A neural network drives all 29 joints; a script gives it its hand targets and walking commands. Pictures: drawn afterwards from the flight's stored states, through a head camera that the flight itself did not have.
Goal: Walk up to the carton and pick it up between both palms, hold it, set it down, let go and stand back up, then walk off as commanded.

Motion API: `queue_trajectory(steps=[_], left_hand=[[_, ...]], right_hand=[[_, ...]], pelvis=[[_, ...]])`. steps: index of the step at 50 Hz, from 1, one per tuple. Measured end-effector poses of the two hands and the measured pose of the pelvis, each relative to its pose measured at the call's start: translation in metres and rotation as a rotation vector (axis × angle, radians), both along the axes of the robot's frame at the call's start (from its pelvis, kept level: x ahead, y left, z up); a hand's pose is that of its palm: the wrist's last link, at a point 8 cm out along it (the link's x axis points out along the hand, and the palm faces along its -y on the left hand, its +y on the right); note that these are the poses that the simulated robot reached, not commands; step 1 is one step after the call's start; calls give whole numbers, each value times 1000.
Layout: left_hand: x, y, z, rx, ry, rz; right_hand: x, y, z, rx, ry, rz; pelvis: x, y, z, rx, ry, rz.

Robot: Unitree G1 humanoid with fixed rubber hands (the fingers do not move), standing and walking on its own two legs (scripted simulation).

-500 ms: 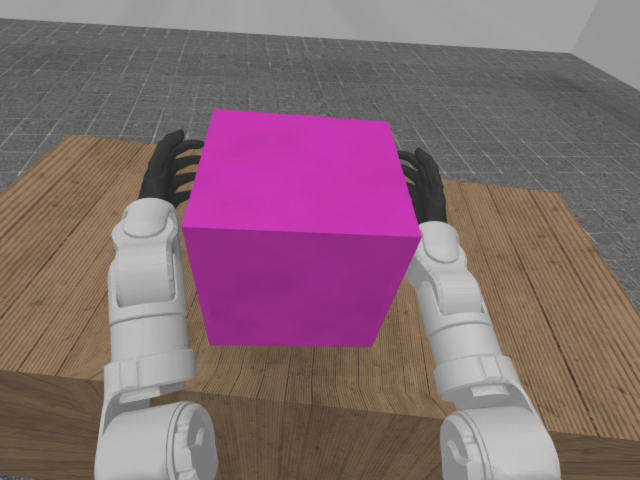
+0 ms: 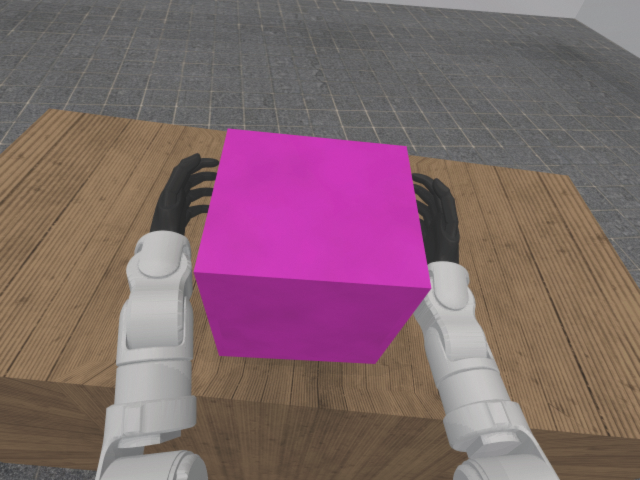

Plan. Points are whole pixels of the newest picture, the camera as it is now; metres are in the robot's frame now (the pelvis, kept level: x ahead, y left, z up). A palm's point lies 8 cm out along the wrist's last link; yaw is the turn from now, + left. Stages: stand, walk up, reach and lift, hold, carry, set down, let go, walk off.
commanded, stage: set down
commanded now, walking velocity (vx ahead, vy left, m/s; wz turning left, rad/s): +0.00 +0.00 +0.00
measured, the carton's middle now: (307, 256) +0.36 -0.02 +0.08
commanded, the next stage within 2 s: none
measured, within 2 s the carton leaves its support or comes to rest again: neither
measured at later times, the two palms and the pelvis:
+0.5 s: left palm (194, 225) +0.38 +0.12 +0.13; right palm (447, 266) +0.31 -0.18 +0.12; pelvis -0.02 +0.01 +0.00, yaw -1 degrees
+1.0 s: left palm (219, 234) +0.40 +0.10 +0.09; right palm (450, 287) +0.31 -0.20 +0.08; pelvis +0.00 +0.01 +0.00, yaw -2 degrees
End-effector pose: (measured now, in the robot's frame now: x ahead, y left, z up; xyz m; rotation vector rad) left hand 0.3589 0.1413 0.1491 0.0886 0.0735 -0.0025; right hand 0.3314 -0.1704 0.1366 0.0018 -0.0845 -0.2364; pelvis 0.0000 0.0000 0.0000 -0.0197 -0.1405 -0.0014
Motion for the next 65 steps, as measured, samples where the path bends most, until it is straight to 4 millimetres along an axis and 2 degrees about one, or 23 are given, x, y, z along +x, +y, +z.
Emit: queue_trajectory(steps=[4,11,15,26,33,42,52,65], left_hand=[[2,-6,-1,11,27,-24],[4,-21,-19,27,119,-88],[7,-27,-24,21,124,-112],[22,-15,-24,-17,115,-124],[33,-11,-32,38,127,-129],[41,-27,-60,49,184,-170],[44,-44,-64,22,187,-215],[46,-32,-76,63,254,-238]], right_hand=[[-6,-5,0,-19,26,-27],[-23,-18,-25,-1,114,-88],[-28,-21,-30,7,115,-114],[-16,-10,-18,-38,109,-129],[-6,-5,-36,22,117,-127],[-12,-18,-64,37,164,-169],[-20,-33,-58,10,163,-212],[-27,-17,-83,24,239,-239]], pelvis=[[-2,-1,0,1,-18,1],[-14,2,0,5,-24,-14],[-21,4,0,5,1,-21],[-15,10,1,10,33,-20],[-5,16,1,1,46,-19],[2,15,1,-3,69,-15],[-2,5,2,2,102,-31],[-16,16,1,2,152,-31]])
